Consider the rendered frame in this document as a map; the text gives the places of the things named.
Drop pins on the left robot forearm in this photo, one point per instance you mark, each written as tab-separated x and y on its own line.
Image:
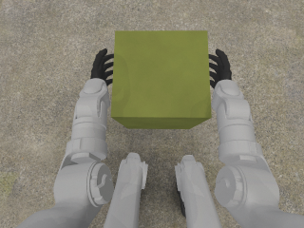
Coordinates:
87	143

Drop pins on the robot left upper arm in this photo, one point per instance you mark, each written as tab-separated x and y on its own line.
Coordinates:
80	191

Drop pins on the robot right upper arm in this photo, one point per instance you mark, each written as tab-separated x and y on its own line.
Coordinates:
251	196

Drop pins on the robot right hand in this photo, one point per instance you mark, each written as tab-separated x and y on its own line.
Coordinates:
222	68

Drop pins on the carton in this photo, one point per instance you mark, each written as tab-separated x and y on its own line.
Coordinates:
161	79

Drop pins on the right robot foot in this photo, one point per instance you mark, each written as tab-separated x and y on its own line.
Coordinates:
181	202

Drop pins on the right robot thigh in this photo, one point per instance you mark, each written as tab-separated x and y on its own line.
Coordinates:
200	210

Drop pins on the robot left hand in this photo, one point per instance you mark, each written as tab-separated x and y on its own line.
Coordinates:
99	67

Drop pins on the right robot forearm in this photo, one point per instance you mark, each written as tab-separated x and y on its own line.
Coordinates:
237	138

